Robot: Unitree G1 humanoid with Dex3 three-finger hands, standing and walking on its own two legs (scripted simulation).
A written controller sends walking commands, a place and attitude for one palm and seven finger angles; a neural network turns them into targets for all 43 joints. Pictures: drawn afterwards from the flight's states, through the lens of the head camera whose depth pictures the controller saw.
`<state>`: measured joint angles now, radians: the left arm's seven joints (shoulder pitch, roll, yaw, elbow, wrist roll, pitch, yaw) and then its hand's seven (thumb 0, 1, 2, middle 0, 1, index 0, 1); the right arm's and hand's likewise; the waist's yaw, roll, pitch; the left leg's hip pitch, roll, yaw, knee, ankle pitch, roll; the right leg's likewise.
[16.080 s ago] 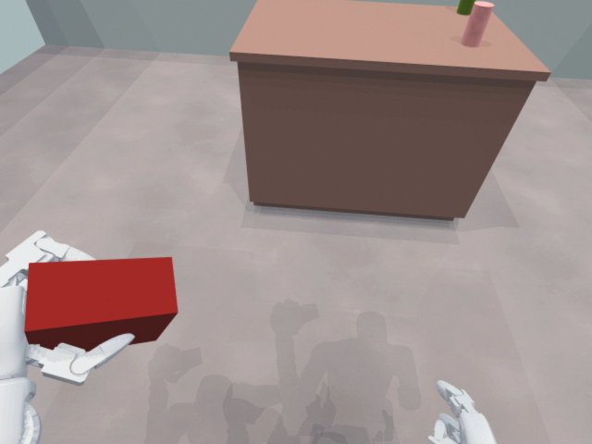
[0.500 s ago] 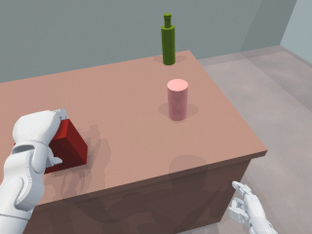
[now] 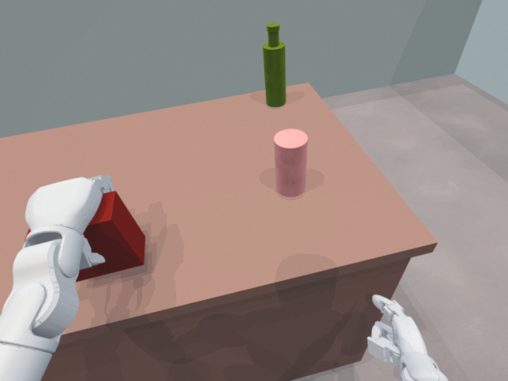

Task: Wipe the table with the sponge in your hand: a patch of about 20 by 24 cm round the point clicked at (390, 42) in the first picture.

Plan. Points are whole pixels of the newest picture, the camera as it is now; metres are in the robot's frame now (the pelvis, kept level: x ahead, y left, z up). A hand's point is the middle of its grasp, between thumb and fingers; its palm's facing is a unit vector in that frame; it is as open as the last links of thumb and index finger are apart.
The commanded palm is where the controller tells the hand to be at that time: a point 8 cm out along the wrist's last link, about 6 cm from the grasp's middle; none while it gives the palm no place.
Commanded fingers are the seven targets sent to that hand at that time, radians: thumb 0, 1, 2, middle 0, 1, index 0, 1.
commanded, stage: move the sponge above the wiping area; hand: left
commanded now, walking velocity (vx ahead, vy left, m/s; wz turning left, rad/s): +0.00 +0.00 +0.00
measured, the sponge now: (99, 245) +0.26 +0.30 +0.09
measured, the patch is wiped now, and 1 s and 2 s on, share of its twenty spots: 0.00 0.00 0.00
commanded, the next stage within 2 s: lower the sponge onto the table in 0.66 s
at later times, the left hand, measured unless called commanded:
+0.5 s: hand (98, 224) +0.27 +0.29 +0.14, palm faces +0.04 -0.03 -1.00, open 10.1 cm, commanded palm +0.24 +0.28 +0.22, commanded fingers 0.00 0.10 1.30 -1.20 -1.60 -1.20 -1.60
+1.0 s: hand (93, 225) +0.26 +0.29 +0.15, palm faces +0.06 -0.03 -1.00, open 10.1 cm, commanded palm +0.23 +0.28 +0.22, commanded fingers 0.00 0.10 1.30 -1.20 -1.60 -1.20 -1.60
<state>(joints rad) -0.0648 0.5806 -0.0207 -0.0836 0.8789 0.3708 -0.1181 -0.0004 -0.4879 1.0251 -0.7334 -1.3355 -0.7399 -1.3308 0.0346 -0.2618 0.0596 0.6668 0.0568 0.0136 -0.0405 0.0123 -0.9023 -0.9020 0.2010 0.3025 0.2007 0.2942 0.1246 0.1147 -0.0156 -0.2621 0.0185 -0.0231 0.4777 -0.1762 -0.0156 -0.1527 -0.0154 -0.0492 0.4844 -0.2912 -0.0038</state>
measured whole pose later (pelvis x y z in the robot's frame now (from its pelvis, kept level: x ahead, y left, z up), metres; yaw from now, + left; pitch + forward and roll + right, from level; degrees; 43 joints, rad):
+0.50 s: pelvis +0.00 +0.00 +0.00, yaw +0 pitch -3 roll +0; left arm -0.11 0.57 -0.06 -0.06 0.89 0.35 -0.13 0.00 -0.49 1.03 -0.73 -1.33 -0.74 -1.33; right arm 0.03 -0.27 0.06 0.67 0.06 0.00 -0.05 0.01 -0.90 -0.90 0.20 0.30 0.20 0.29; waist 0.13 0.12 -0.01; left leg -0.26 0.02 -0.03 0.47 -0.17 -0.02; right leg -0.15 -0.01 -0.05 0.49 -0.29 -0.01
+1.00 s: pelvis +0.00 -0.01 +0.00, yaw +0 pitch -3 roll +0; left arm -0.05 0.59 -0.02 -0.12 0.87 0.32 -0.14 0.00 -0.49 1.03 -0.73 -1.33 -0.74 -1.33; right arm 0.04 -0.27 0.05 0.66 0.05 0.00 -0.05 0.01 -0.90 -0.90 0.20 0.30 0.20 0.29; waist 0.13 0.12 -0.01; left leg -0.26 0.03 -0.03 0.48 -0.18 -0.02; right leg -0.14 -0.01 -0.05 0.49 -0.30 -0.01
